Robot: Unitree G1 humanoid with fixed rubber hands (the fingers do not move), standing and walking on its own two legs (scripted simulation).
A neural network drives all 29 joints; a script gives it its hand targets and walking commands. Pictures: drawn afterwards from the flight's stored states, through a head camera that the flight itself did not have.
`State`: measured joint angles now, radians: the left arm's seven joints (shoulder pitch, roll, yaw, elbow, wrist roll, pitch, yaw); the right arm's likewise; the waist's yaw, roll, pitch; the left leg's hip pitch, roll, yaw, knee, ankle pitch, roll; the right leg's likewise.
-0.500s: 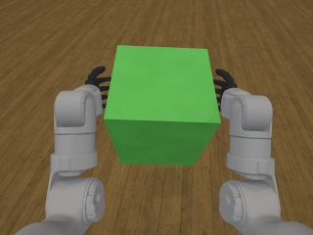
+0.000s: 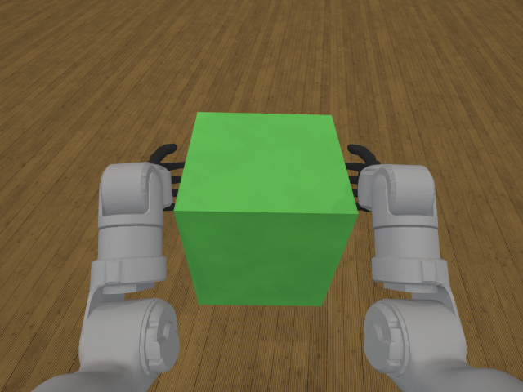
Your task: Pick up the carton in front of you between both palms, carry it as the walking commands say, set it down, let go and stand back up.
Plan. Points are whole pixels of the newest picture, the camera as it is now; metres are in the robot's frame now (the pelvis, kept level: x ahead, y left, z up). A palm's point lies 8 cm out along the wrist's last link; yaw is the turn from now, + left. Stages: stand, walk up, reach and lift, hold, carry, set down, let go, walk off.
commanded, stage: carry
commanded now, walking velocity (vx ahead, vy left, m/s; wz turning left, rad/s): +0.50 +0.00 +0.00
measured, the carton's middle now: (262, 213) +0.38 +0.00 +0.07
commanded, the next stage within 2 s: none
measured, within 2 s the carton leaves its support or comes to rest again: neither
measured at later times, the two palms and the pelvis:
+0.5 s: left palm (182, 122) +0.59 +0.16 +0.10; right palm (332, 122) +0.58 -0.14 +0.10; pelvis +0.32 +0.01 +0.01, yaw -3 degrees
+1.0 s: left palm (219, 64) +0.86 +0.10 +0.09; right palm (332, 68) +0.86 -0.20 +0.08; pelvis +0.59 -0.04 +0.00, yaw -1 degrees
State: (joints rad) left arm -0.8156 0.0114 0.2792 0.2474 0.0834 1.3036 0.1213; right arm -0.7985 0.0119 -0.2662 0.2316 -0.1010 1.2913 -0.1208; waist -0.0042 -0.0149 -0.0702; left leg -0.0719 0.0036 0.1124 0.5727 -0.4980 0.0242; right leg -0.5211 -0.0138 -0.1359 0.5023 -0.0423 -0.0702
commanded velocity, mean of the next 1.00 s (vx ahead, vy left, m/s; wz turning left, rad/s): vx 0.36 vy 0.00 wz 0.00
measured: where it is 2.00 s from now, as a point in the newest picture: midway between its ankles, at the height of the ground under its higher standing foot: (263, 280)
